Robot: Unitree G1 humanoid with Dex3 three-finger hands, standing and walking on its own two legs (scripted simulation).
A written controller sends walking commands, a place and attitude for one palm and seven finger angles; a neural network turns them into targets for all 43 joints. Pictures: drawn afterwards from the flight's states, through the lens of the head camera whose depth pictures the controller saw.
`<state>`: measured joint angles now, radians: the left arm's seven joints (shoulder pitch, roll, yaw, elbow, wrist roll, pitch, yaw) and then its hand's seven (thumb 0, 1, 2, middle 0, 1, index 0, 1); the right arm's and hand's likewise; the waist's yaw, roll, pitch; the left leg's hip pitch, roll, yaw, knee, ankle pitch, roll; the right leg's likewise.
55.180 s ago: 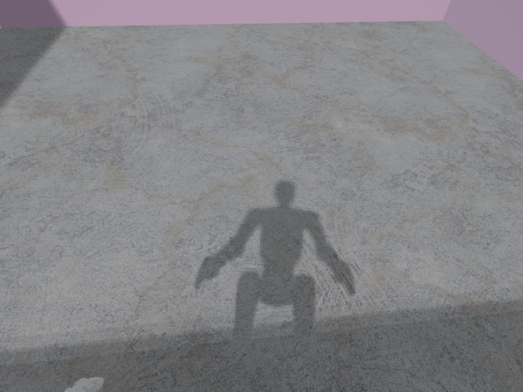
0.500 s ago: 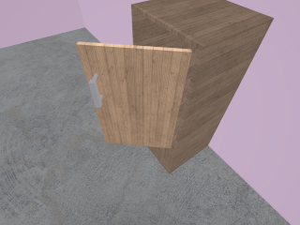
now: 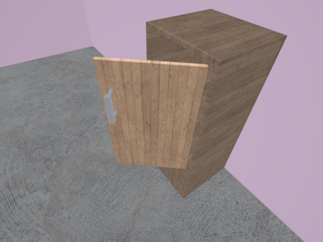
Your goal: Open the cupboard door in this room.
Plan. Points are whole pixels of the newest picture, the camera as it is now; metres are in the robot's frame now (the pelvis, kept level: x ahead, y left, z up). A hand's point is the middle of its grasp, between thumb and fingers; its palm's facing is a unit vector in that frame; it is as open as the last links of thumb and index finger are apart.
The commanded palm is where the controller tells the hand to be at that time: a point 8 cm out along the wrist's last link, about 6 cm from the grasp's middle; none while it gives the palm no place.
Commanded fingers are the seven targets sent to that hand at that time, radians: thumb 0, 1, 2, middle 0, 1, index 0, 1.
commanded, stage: raise the hand with hooked fingers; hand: left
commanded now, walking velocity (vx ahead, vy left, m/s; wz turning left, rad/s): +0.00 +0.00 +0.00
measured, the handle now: (111, 106) +0.56 +0.22 +0.01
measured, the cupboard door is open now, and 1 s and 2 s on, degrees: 50 50 50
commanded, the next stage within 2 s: none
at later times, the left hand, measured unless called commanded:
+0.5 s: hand (82, 239) +0.15 +0.20 -0.07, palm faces +0.04 -1.00 +0.02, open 8.7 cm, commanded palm +0.14 +0.26 -0.05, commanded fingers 0.00 0.36 0.67 -0.24 -0.64 -0.24 -0.64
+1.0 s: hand (72, 203) +0.22 +0.24 -0.03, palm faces +0.03 -1.00 -0.06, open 11.7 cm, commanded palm +0.19 +0.29 -0.02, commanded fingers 0.00 -0.22 0.42 -0.28 -1.02 -0.28 -1.02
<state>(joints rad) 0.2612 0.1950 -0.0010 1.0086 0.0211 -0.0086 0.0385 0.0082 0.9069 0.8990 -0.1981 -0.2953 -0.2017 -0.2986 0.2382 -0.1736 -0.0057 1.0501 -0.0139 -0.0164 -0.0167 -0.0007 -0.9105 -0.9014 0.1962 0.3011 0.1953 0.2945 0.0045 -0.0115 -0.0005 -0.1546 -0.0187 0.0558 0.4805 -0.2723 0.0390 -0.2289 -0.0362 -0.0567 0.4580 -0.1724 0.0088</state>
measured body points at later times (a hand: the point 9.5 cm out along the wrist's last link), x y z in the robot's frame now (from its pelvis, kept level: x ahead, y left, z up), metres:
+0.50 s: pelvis -0.03 -0.01 -0.09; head +0.01 +0.01 +0.35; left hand +0.14 +0.26 -0.07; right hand +0.21 -0.25 -0.11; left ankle +0.00 +0.09 -0.74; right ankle +0.05 -0.12 -0.74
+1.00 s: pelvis +0.01 -0.01 -0.08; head +0.08 +0.01 +0.37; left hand +0.21 +0.30 -0.02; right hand +0.19 -0.25 -0.15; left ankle +0.00 +0.09 -0.74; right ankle +0.05 -0.12 -0.74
